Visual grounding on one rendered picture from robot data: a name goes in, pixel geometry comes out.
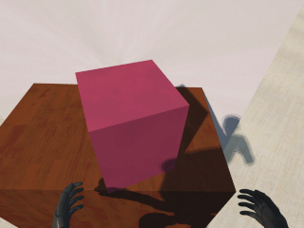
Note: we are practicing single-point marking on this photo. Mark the carton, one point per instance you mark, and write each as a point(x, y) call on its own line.
point(135, 119)

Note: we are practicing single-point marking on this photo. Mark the pedestal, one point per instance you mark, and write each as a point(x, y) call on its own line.
point(45, 146)

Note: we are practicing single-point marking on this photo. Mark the robot left hand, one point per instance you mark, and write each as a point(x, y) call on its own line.
point(63, 210)

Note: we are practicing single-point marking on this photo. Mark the robot right hand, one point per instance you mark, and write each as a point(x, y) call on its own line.
point(266, 212)

